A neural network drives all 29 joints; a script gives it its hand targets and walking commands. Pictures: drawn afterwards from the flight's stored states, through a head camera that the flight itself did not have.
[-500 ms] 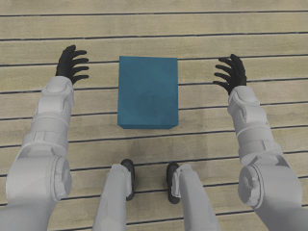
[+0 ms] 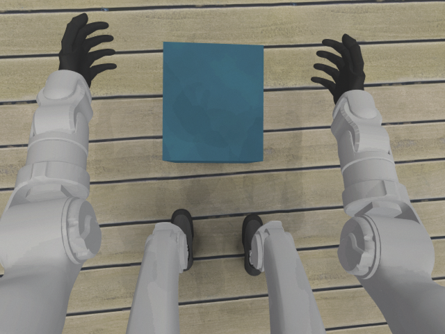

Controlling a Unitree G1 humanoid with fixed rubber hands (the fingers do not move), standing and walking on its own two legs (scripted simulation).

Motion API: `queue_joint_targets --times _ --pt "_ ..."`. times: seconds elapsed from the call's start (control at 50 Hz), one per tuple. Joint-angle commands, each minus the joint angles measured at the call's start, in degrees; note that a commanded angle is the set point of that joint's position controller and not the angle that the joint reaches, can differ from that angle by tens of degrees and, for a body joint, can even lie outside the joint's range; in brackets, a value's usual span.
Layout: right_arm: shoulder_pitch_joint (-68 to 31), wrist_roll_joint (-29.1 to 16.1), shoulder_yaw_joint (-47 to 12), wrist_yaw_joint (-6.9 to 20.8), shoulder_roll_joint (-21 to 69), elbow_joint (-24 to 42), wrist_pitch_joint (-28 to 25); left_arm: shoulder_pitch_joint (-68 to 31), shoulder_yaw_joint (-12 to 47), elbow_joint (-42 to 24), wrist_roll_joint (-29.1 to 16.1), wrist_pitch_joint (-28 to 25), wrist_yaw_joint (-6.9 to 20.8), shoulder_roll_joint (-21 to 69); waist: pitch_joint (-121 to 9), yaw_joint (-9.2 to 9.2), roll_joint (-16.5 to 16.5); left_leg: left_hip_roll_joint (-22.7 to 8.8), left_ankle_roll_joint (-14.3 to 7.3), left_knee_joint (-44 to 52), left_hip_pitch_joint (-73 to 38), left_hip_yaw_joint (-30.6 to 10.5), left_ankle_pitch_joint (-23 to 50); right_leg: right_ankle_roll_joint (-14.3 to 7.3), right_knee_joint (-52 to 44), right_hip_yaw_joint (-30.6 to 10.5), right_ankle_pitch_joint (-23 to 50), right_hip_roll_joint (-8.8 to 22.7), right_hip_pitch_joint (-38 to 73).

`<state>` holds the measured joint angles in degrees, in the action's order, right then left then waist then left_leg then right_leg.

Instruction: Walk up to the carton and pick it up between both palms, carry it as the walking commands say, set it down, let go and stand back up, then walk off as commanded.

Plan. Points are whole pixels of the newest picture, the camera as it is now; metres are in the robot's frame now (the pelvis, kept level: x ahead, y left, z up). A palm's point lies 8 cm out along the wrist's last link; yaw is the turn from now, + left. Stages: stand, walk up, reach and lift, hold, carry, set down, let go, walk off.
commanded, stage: reach and lift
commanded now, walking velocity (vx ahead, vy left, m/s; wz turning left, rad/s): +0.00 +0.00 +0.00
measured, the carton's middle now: (212, 113) +0.52 +0.01 -0.48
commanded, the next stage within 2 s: none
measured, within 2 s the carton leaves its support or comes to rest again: neither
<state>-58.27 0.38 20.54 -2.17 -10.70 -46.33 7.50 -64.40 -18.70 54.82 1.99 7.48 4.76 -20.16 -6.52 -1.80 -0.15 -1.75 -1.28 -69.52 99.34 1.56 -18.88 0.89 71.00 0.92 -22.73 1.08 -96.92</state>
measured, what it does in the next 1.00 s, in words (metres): lowers itself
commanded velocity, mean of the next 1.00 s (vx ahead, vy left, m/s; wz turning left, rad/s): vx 0.00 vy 0.00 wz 0.00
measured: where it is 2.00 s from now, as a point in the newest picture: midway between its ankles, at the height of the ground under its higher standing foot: (218, 253)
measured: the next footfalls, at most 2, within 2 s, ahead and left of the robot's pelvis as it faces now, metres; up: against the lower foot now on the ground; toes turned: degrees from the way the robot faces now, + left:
none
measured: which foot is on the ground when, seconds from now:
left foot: down 0.00-1.00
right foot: down 0.00-1.00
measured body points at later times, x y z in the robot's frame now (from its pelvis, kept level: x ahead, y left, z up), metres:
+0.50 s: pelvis -0.03 +0.00 -0.14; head +0.31 +0.02 +0.15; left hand +0.53 +0.22 -0.28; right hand +0.51 -0.19 -0.27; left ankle +0.08 +0.11 -0.58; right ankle +0.06 -0.13 -0.58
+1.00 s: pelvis -0.05 +0.00 -0.24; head +0.32 +0.02 +0.01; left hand +0.52 +0.21 -0.42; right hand +0.50 -0.19 -0.41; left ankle +0.08 +0.11 -0.58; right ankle +0.06 -0.13 -0.58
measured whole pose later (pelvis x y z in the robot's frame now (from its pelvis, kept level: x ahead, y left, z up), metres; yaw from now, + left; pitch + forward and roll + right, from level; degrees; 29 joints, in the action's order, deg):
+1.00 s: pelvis -0.05 +0.00 -0.24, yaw -1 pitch +39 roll -2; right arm -79.8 -14.7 7.1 -8.7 -18.2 -62.7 3.1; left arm -84.2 -1.5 68.4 -14.1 2.7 -4.0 -26.8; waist 17.9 -1.1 -1.8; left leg -3.4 -2.3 -121.3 131.9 0.5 -28.6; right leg 1.5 123.1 0.3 -33.8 0.1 -128.4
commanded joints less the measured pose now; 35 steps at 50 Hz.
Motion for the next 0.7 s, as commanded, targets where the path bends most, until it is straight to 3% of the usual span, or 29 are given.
queue_joint_targets --times 0.0,0.3,0.68 --pt "-12.4 -0.7 -0.3 -0.7 -6.1 4.9 -0.8 -14.1 0.2 -4.4 -0.6 -0.9 -0.4 -7.5 -52.5 0.11 2.7 5.1 1.2 -3.9 -36.3 -2.7 18.5 2.6 0.5 1.3 13.9 -5.2 14.2" --pt "-19.6 -7.0 -5.4 -4.9 -9.6 6.0 0.7 -21.3 5.6 -5.7 -5.8 -0.1 -3.9 -12.2 -60.3 0.82 3.6 5.0 1.8 -21.7 -24.0 -0.5 12.4 2.7 19.2 3.1 9.6 -6.5 8.1" --pt "-28.3 -11.7 -9.1 -6.1 -13.3 -5.9 -3.2 -29.6 12.1 4.7 -12.4 -3.4 -7.4 -12.4 -49.7 0.9 3.8 2.8 1.6 -36.8 -15.5 -2.3 8.0 1.9 34.1 2.7 4.1 -4.7 -5.1"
